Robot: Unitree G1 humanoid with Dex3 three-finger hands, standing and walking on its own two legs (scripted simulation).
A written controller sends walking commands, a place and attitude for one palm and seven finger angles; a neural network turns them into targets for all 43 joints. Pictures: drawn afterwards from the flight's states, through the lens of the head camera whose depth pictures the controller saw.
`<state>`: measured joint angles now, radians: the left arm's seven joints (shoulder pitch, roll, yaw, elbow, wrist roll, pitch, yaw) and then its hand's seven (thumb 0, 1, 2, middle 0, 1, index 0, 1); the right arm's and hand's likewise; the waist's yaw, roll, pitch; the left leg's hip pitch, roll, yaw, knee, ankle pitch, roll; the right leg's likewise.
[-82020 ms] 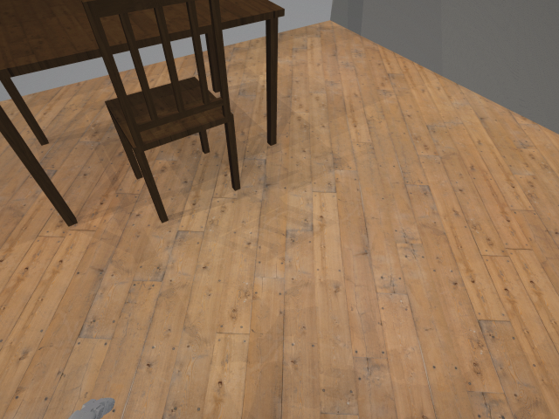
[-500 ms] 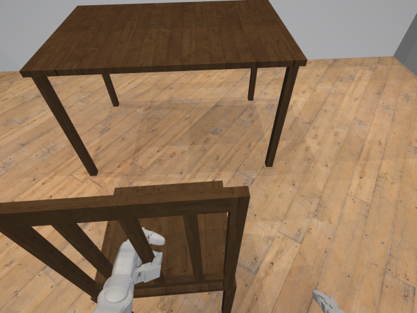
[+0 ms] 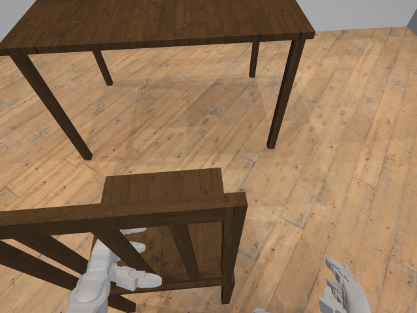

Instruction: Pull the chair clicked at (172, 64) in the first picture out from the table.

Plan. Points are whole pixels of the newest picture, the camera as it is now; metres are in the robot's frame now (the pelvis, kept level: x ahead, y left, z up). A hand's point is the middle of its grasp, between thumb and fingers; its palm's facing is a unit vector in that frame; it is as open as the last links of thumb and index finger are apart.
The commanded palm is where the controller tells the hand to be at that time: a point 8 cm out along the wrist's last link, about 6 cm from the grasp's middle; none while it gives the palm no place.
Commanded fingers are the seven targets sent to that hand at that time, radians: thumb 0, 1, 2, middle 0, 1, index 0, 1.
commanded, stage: open the thumb and straighten the fingers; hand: left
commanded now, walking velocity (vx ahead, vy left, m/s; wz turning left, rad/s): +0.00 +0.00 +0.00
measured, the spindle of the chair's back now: (134, 259) +0.23 +0.16 -0.04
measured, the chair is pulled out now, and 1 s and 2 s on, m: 0.59 0.59 0.59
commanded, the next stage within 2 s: draw the fingers out of the gap in 0.32 s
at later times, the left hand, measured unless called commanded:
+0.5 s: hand (130, 264) +0.23 +0.17 -0.06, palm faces +0.01 -0.99 -0.17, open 17.4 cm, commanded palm +0.20 +0.22 -0.03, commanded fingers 0.00 -0.55 0.20 0.00 0.00 0.00 0.00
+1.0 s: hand (126, 311) +0.15 +0.16 -0.05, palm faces +0.03 -0.98 -0.18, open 17.5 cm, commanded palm +0.11 +0.21 -0.03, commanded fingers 0.00 -0.55 0.20 0.00 0.00 0.00 0.00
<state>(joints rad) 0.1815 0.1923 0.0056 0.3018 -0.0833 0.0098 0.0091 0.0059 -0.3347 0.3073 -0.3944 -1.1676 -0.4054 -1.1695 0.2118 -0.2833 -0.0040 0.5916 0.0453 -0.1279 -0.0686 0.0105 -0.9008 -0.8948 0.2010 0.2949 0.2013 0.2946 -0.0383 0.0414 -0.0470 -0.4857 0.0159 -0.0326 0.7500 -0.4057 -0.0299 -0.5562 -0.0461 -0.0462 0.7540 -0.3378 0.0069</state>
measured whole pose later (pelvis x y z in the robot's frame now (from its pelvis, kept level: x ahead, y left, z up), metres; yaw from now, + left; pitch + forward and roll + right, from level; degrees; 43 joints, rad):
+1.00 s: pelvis +0.00 +0.01 -0.03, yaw +2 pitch +12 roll -1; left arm 0.66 0.19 -0.10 -0.23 -0.02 0.13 0.06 -0.01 -0.54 0.21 -0.01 0.00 -0.01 0.00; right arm 0.24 -0.22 0.03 0.47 0.03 -0.12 -0.10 0.01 -0.90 -0.89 0.20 0.30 0.20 0.30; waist -0.02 0.05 -0.15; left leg -0.68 0.00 -0.07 1.01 -0.53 -0.02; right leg -0.72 -0.06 -0.08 0.96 -0.45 0.02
